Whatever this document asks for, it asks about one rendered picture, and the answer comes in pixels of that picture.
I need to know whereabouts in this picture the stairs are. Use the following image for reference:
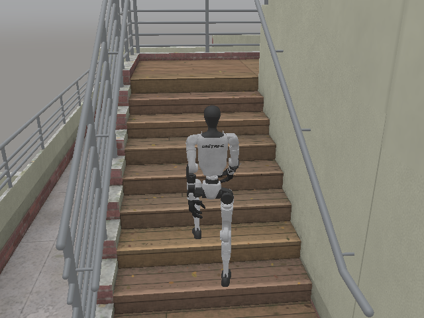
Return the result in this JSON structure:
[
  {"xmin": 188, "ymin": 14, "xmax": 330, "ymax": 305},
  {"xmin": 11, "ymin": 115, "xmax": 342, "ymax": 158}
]
[{"xmin": 113, "ymin": 77, "xmax": 318, "ymax": 318}]

